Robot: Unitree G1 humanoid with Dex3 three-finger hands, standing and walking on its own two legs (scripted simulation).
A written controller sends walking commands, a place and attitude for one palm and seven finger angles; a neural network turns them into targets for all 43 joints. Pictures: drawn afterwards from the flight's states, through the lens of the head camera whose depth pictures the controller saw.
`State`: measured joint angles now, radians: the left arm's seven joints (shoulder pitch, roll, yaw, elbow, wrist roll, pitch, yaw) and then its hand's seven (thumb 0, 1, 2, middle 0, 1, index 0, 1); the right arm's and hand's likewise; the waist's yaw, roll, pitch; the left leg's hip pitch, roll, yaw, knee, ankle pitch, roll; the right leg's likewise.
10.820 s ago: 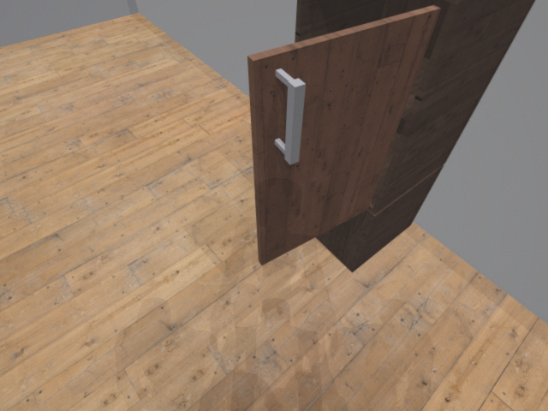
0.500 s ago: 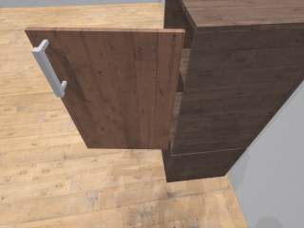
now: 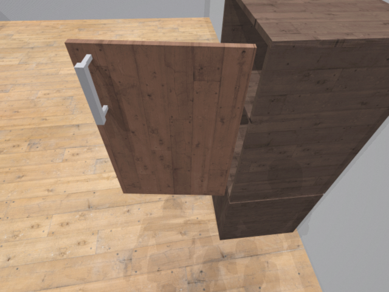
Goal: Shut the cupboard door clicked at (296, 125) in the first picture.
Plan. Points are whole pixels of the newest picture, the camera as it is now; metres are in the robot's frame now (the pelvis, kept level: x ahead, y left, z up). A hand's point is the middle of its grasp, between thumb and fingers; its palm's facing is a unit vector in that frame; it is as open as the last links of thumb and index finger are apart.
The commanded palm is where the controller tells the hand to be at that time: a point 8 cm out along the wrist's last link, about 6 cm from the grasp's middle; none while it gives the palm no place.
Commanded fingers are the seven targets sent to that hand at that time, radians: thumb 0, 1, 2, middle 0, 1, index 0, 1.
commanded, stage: come to a stop and stand still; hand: left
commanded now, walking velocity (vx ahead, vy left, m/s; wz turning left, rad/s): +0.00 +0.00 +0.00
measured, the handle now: (94, 91) +0.49 +0.26 +0.16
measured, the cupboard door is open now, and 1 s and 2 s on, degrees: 83 83 83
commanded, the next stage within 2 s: look again from close up in 0.18 s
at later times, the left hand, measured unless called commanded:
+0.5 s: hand out of the picture +0.04 +0.23 -0.15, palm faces -0.02 -0.95 -0.30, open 7.4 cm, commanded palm none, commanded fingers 0.00 0.90 0.90 -0.20 -0.30 -0.20 -0.30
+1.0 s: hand out of the picture +0.07 +0.21 -0.14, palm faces -0.02 -0.95 -0.33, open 7.4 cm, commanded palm none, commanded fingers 0.00 0.90 0.90 -0.20 -0.30 -0.20 -0.30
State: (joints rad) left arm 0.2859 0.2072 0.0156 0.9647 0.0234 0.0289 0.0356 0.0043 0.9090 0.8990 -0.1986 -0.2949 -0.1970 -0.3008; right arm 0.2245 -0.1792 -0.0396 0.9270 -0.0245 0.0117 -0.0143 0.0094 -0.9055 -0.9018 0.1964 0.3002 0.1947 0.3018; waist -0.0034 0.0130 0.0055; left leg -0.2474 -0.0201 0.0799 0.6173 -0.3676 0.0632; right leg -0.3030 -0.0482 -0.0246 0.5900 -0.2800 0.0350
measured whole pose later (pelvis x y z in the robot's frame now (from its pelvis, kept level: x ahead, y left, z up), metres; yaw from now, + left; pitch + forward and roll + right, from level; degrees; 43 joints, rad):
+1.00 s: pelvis +0.00 -0.02 +0.02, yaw +0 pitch -1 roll +0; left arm 0.14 0.30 -0.01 1.06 0.01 -0.01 0.01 0.01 0.90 0.90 -0.20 -0.30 -0.20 -0.30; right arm 0.12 -0.32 0.00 1.10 -0.02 0.00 0.02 0.01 -0.90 -0.90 0.20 0.30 0.20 0.30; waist 0.00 0.01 0.03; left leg -0.12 -0.02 0.07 0.36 -0.22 0.03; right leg -0.19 -0.04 -0.04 0.38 -0.17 0.01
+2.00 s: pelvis +0.03 +0.01 +0.01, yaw +0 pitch -2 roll +0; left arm 0.26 0.16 -0.01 1.04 0.01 0.00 0.03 0.00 0.92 0.90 -0.20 -0.29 -0.20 -0.30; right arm 0.27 -0.19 0.00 1.00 -0.02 -0.01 -0.03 0.01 -0.91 -0.90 0.20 0.30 0.19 0.30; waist 0.00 0.03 0.01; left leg -0.09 -0.06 0.09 0.47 -0.34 0.08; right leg -0.25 0.00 -0.05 0.51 -0.22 -0.02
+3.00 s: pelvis +0.05 -0.01 +0.01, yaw +0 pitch -1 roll +0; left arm 0.27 0.15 -0.01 1.13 0.00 -0.02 0.04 0.01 0.93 0.90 -0.20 -0.29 -0.20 -0.30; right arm 0.29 -0.14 0.02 1.15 -0.01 -0.03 -0.03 0.01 -0.91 -0.90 0.20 0.30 0.19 0.30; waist 0.01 0.01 0.04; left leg -0.04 -0.04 0.07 0.38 -0.31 0.05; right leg -0.21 0.02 -0.07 0.44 -0.21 -0.04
